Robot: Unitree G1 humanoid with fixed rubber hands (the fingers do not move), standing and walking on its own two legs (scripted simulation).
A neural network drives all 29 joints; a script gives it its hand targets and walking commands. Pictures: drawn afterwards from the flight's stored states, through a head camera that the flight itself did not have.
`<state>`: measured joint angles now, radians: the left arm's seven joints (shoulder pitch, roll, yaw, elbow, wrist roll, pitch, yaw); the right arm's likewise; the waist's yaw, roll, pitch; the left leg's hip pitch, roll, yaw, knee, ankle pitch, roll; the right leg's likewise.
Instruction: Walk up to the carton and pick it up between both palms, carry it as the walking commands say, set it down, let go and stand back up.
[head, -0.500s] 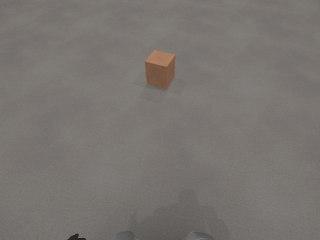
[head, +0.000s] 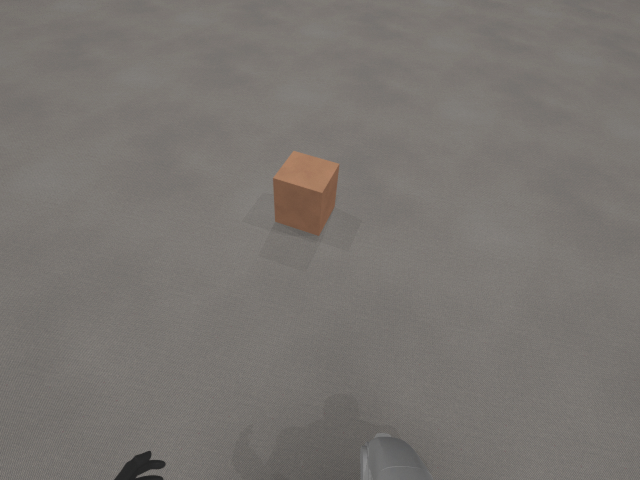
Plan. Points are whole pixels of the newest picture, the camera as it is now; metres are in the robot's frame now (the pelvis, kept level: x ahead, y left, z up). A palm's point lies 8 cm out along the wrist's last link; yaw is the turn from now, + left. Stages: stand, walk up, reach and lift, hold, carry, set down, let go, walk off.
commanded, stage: walk up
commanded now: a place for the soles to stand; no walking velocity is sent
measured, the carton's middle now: (306, 193) +1.29 -0.04 -0.64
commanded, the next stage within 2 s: none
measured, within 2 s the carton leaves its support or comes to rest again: neither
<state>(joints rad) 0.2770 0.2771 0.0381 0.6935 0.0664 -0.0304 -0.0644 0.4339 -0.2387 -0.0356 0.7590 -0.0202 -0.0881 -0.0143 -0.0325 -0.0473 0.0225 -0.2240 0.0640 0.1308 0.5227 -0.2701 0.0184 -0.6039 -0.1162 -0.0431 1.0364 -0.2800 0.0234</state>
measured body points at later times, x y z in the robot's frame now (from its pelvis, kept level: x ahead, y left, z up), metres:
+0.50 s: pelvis +0.26 -0.05 +0.00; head +0.26 -0.05 +0.45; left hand +0.24 +0.21 -0.13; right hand +0.41 -0.28 -0.11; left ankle +0.37 +0.09 -0.70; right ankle +0.26 -0.16 -0.74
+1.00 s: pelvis +0.50 -0.09 -0.02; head +0.50 -0.09 +0.43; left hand +0.65 +0.16 -0.12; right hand +0.47 -0.36 -0.15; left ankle +0.41 +0.08 -0.73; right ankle +0.62 -0.20 -0.74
